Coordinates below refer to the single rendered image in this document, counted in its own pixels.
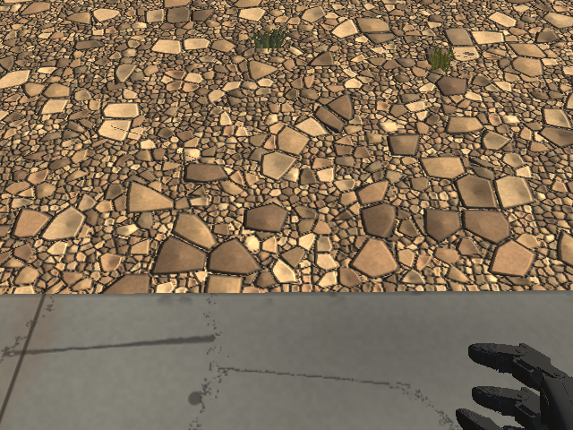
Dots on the robot right hand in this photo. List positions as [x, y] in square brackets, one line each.
[552, 410]

